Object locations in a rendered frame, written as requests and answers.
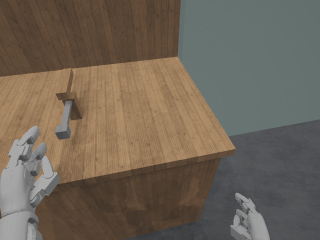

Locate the tap lever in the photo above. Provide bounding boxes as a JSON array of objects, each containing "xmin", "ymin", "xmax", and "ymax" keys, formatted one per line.
[{"xmin": 55, "ymin": 100, "xmax": 72, "ymax": 140}]

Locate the right robot hand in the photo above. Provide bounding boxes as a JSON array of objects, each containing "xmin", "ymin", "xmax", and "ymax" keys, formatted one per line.
[{"xmin": 230, "ymin": 193, "xmax": 270, "ymax": 240}]

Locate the left robot hand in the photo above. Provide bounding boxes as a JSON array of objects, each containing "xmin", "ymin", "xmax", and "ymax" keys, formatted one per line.
[{"xmin": 0, "ymin": 125, "xmax": 60, "ymax": 218}]

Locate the counter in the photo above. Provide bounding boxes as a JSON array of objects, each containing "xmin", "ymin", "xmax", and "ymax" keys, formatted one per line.
[{"xmin": 0, "ymin": 0, "xmax": 236, "ymax": 240}]

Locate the robot left forearm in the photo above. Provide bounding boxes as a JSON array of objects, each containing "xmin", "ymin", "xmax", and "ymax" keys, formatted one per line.
[{"xmin": 0, "ymin": 210, "xmax": 43, "ymax": 240}]

